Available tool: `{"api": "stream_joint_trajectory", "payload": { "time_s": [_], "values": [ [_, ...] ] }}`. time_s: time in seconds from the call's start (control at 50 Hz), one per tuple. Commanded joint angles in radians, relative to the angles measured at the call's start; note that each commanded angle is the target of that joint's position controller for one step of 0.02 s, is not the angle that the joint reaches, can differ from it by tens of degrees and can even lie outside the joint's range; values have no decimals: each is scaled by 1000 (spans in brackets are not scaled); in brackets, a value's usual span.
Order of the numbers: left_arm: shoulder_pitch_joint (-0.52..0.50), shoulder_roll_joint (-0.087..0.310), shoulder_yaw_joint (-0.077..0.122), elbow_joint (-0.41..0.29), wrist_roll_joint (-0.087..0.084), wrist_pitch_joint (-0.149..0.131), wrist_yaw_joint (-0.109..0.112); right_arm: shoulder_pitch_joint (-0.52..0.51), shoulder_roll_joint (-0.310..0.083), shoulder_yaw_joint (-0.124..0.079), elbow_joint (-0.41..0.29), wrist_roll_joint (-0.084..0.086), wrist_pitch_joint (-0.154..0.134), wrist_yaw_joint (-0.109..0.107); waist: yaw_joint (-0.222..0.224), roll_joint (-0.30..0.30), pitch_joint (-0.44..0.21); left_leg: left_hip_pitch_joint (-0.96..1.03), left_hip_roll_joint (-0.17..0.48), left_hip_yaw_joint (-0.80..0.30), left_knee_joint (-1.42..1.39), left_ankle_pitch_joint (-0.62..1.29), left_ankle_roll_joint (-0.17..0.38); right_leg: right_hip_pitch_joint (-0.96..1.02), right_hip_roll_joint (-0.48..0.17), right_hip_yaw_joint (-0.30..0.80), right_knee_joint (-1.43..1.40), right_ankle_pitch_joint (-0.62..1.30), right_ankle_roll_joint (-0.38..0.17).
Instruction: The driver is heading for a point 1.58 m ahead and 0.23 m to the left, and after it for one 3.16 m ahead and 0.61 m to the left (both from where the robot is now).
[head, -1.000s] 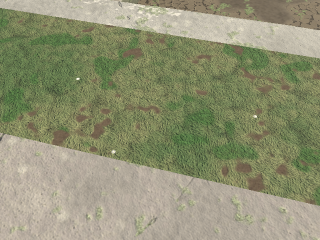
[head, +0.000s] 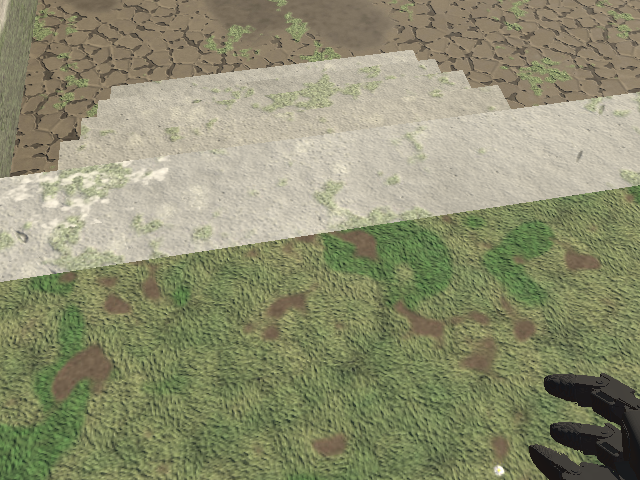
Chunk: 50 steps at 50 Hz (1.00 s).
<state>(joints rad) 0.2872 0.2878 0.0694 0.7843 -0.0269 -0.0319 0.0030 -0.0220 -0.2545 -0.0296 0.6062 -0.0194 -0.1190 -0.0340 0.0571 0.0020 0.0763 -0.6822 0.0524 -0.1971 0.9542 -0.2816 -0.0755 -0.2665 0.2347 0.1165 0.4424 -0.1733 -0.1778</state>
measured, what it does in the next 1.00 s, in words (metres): walks ahead: left foot, then right foot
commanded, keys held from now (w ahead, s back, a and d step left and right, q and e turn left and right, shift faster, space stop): e+shift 0.20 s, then shift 0.12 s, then q+shift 0.48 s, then w+q+shift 0.20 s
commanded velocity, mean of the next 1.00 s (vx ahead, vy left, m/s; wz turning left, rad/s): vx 0.13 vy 0.00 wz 0.05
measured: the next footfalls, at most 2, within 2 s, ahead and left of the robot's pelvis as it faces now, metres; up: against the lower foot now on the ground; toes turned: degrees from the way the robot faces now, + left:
left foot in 0.14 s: +0.30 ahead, +0.14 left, +0.00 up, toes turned -19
right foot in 0.46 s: +0.16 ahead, -0.09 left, +0.00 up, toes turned -15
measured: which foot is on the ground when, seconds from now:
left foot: up 0.00-0.12, down 0.14-0.46, up 0.48-0.82, down 0.84-1.00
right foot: down 0.00-0.12, up 0.14-0.44, down 0.46-0.84, up 0.86-1.00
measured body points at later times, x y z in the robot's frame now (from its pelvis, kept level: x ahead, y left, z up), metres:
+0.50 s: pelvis +0.13 +0.03 +0.00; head +0.15 +0.01 +0.44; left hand +0.39 +0.20 -0.08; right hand +0.14 -0.26 -0.13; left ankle +0.25 +0.15 -0.72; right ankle +0.12 -0.08 -0.73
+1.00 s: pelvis +0.19 +0.08 +0.01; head +0.21 +0.11 +0.45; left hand +0.33 +0.39 -0.09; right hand +0.31 -0.18 -0.08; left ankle +0.16 +0.17 -0.73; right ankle +0.21 -0.08 -0.65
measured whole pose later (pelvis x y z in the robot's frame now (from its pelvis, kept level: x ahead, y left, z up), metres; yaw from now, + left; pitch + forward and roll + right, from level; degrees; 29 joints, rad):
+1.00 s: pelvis +0.19 +0.08 +0.01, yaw +9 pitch +3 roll -2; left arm 0.15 0.31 0.11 0.70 -0.01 -0.08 -0.01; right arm 0.39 -0.28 -0.06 0.63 0.02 -0.03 0.00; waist -0.02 -0.02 -0.03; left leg -0.27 -0.03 -0.06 0.54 -0.33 0.09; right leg -0.57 -0.03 0.03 1.10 -0.33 -0.02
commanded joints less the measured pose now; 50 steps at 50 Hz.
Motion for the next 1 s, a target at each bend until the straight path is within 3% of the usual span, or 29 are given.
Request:
{"api": "stream_joint_trajectory", "payload": {
  "time_s": [0.02, 0.08, 0.12, 0.14, 0.16, 0.18, 0.2, 0.22, 0.26, 0.3, 0.36, 0.42, 0.44, 0.46, 0.48, 0.5, 0.52, 0.54, 0.6, 0.66, 0.72, 0.8, 0.84, 0.86, 0.88, 0.9, 0.92, 0.96, 1.0],
  "values": [
    [-48, 170, 57, -106, -20, 34, 48, 98, -58, -20, -41, 17, 21, -10, -59, -27, -216, 334, -175, 170, -297, 233, -24, -135, -122, 163, 25, 662, 52],
    [-49, 118, 51, -136, -17, 58, 60, 48, -99, -37, -66, 31, 25, 2, -44, -109, -203, 384, -189, 120, -467, 339, -17, -93, -112, 266, 102, 368, 118],
    [-137, 70, 37, -191, -1, 52, 49, 190, -131, -55, -27, 13, 13, 0, -134, -112, -239, 572, -89, 65, -638, 542, 42, -109, -76, 249, 339, 238, 161],
    [-102, -12, 9, -216, 28, 52, 42, 293, -155, -57, -14, -11, 17, -15, -134, 33, -390, 854, 174, -154, -539, 845, 165, -247, -14, 137, 615, -317, 190],
    [45, 6, 5, -228, 34, 39, 22, 296, -148, -44, -50, -49, 32, -20, -59, 219, -510, 975, 393, -424, -466, 1197, 339, -348, 6, 121, 838, -642, 222],
    [179, 114, 22, -217, 12, 34, -12, 241, -188, -61, -52, -19, 45, -14, 4, 276, -564, 984, 544, -554, -435, 1070, 485, -437, -98, 107, 1073, -614, 254],
    [104, 179, 38, -200, -18, 45, -17, 161, -159, -68, -70, -4, 49, -22, -18, 206, -488, 905, 459, -508, -488, 662, 452, -523, -190, 76, 1141, -475, 263],
    [-24, 197, 42, -198, -6, 63, -4, 155, -96, -48, -86, -4, 64, -33, -77, 63, -374, 755, 322, -343, -523, 436, 367, -509, -218, 38, 1099, -366, 270],
    [-102, 128, 20, -229, 4, 92, 14, 101, -124, -42, -78, -5, 93, -29, -52, 12, -187, 450, 173, -142, -604, 385, 292, -390, -223, -24, 897, -300, 265],
    [-85, 50, -9, -235, 9, 77, 12, 111, -165, -61, -52, -8, 104, -20, -36, 66, -188, 358, 111, -10, -627, 524, 284, -242, -207, -94, 683, -312, 246],
    [-73, 31, -27, -211, 20, 54, 4, 154, -160, -63, -15, 19, 112, 4, -51, 146, -276, 412, 136, -9, -620, 598, 318, -101, -214, -90, 415, -234, 223],
    [-12, 15, -25, -164, 38, 61, -5, 178, -111, -41, 10, 30, 115, 27, -10, 153, -248, 300, 99, -14, -601, 233, 261, 132, -194, -121, 69, -16, 177],
    [-13, 59, -12, -173, 44, 66, -4, 230, -104, -40, 25, 34, 111, 32, -12, 139, -222, 192, 59, -4, -583, 30, 189, 237, -209, -110, 29, -22, 145],
    [23, 147, 8, -192, 63, 71, 7, 241, -75, -31, 12, 22, 106, 43, -5, -6, -225, 66, -19, 46, -407, -224, 101, 320, -431, 109, -39, -57, 70],
    [-11, 256, 41, -181, 90, 79, 11, 195, -89, -42, -41, 38, 95, 37, -13, -281, -186, -25, -109, 181, -173, -322, 58, 129, -663, 307, -147, -61, -80],
    [-51, 223, 37, -203, 100, 63, 17, 170, -185, -73, -39, 43, 96, 23, 10, -211, -128, 3, -60, 128, 60, -301, 35, 15, -649, 292, -183, -80, -125],
    [-146, 164, 20, -211, 87, 47, 21, 227, -189, -85, -15, 53, 110, 12, -49, -192, -89, -26, -62, 126, 173, -246, 31, -13, -594, 206, -178, -52, -81],
    [-216, 114, 7, -222, 65, 35, 25, 303, -176, -88, 25, 47, 130, -4, -84, -178, -85, -33, -51, 130, 246, -194, 14, -6, -538, 120, -168, -9, -36],
    [-255, 51, -10, -218, 47, 21, 41, 349, -154, -93, 32, 33, 160, -19, -99, -134, -97, -23, -29, 157, 388, -71, -34, 6, -511, -32, -140, 164, -19],
    [-195, 65, 4, -191, 40, 32, 59, 257, -93, -66, -29, 34, 161, 4, -53, -113, -121, -41, 26, 181, 158, -6, -45, 138, -522, -89, -103, 184, -16],
    [-165, 126, 34, -173, 35, 44, 57, 215, -64, -46, -78, 33, 158, 47, -27, -152, -155, 92, 40, 229, -49, -71, -11, 151, -563, -126, -73, 244, -24],
    [-171, 157, 56, -151, 4, 36, 37, 275, -111, -68, -76, 41, 165, 67, -62, -154, -155, 255, -8, 309, -281, -24, 63, 135, -597, -169, 20, 289, 24],
    [-119, 113, 55, -128, 2, 31, 22, 402, -149, -99, -18, 50, 170, 46, -91, -44, -200, 513, -75, 311, -381, -42, 145, -28, -537, -241, 168, -225, 107],
    [-181, 36, 32, -158, 28, 27, 12, 538, -259, -136, 13, 60, 159, 31, -150, 215, -167, 685, 110, -22, -516, -200, 265, -329, -419, -342, 542, -436, 183],
    [-311, 17, 21, -258, 26, -4, 5, 579, -362, -144, -18, 43, 113, 49, -184, 387, -143, 785, 301, -651, -760, -597, 477, -723, -218, -149, 787, -504, 206],
    [-407, 94, 38, -267, -8, -42, -9, 567, -271, -119, -18, 31, 80, 58, -230, 216, -93, 794, 334, -657, -833, -719, 466, -815, -265, -15, 845, -415, 162],
    [-398, 113, 46, -263, -18, -69, -20, 507, -239, -101, -23, 30, 62, 52, -178, 193, -55, 749, 309, -594, -810, -649, 419, -803, -283, 2, 816, -323, 131],
    [-305, 120, 55, -206, 27, -94, -20, 387, -194, -81, -54, 46, 68, 36, -91, 106, -52, 623, 217, -391, -763, -437, 347, -664, -312, 1, 672, -154, 140],
    [-281, 113, 57, -176, 34, -99, -25, 353, -187, -72, -70, 32, 73, 18, -67, 104, -69, 535, 141, -268, -769, -298, 323, -525, -279, -43, 566, -23, 178]
  ]
}}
